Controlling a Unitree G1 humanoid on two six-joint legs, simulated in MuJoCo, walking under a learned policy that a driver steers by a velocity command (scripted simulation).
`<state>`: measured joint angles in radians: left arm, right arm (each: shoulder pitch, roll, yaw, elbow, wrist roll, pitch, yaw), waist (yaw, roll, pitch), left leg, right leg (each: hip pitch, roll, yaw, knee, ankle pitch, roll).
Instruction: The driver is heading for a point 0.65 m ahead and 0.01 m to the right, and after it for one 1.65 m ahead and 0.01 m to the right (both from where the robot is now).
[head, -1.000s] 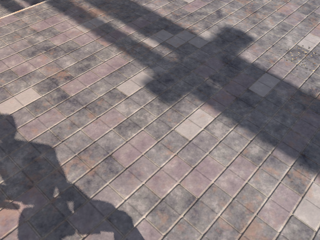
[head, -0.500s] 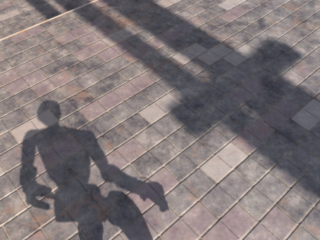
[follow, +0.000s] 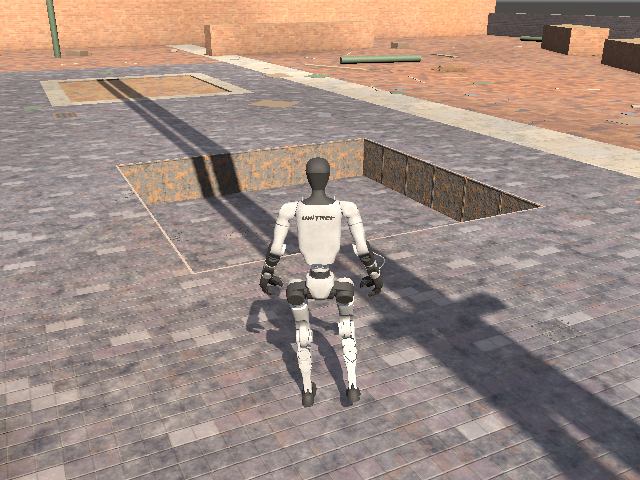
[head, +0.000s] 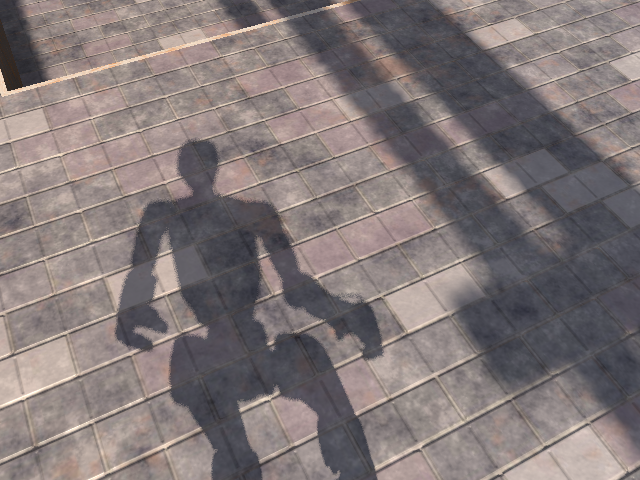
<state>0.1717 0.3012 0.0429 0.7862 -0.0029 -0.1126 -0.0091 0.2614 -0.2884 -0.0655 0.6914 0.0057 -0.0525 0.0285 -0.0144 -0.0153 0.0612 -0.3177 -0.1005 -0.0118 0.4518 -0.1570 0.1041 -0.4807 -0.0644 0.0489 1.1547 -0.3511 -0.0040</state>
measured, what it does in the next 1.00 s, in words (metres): walks ahead: right foot, then left foot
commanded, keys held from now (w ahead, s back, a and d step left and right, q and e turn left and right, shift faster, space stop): w+q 0.18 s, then w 0.54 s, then no key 0.28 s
